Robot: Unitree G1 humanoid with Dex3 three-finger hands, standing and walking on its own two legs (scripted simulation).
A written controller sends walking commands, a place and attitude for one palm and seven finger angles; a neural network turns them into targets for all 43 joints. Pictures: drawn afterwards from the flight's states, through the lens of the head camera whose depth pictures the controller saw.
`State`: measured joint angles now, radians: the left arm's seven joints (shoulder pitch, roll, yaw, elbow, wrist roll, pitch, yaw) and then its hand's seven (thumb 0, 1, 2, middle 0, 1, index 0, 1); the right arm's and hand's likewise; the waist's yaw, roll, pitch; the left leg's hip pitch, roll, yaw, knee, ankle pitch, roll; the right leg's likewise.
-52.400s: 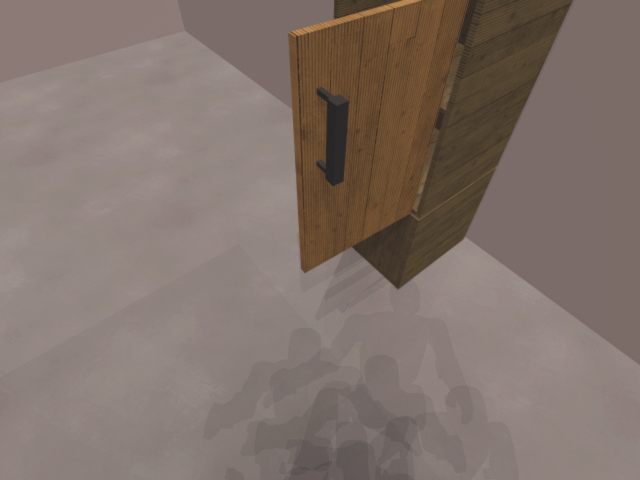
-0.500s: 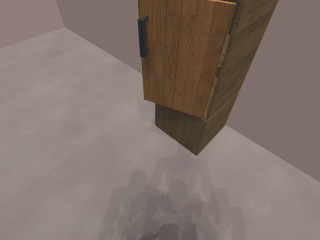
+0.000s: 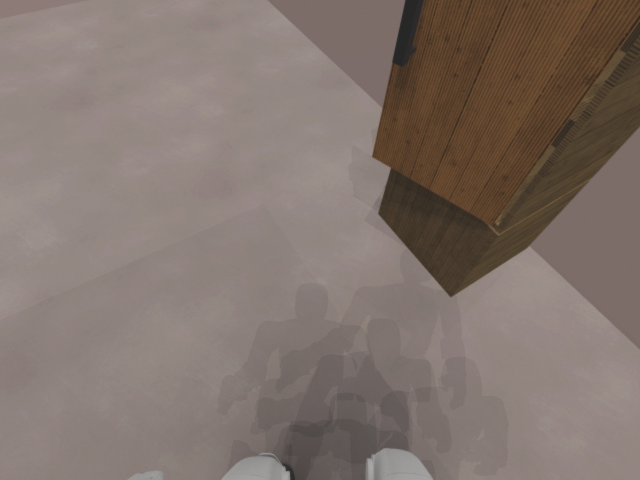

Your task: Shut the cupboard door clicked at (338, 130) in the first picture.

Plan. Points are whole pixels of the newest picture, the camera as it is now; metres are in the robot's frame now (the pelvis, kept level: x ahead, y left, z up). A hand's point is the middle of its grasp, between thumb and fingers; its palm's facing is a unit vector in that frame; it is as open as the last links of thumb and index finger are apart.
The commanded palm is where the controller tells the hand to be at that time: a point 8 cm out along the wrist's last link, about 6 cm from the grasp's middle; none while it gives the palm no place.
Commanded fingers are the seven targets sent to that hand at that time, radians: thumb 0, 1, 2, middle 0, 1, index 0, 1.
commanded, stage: walk to a spot facing it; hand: left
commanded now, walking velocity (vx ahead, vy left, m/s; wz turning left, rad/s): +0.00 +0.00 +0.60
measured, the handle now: (415, 17) +0.89 -0.16 +0.09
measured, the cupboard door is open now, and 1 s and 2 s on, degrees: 19 19 19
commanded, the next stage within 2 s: turn to face it in 1.54 s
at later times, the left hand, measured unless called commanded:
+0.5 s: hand out of the picture +0.03 +0.14 -0.14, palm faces +0.30 -0.90 -0.30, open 7.3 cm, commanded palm none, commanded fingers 0.00 0.90 0.90 -0.20 -0.30 -0.20 -0.30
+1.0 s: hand out of the picture -0.04 +0.18 -0.15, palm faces +0.60 -0.76 -0.25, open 7.4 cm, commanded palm none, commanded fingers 0.00 0.90 0.90 -0.20 -0.30 -0.20 -0.30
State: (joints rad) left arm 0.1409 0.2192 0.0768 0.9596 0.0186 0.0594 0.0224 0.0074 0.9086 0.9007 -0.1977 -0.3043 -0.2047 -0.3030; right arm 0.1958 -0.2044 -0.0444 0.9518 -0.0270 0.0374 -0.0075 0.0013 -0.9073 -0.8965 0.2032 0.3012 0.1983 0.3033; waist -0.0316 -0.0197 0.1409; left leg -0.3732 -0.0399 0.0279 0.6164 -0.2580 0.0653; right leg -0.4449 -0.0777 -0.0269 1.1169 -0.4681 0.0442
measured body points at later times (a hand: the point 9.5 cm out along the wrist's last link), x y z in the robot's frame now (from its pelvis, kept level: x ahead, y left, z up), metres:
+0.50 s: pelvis +0.01 -0.08 +0.01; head +0.08 -0.09 +0.46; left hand +0.01 +0.18 -0.11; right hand +0.16 -0.31 -0.15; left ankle -0.05 +0.05 -0.64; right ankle +0.02 -0.18 -0.73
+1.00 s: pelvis +0.03 -0.05 +0.01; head +0.05 -0.02 +0.46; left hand -0.07 +0.22 -0.13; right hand +0.23 -0.21 -0.13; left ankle -0.05 +0.04 -0.73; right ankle +0.13 -0.17 -0.67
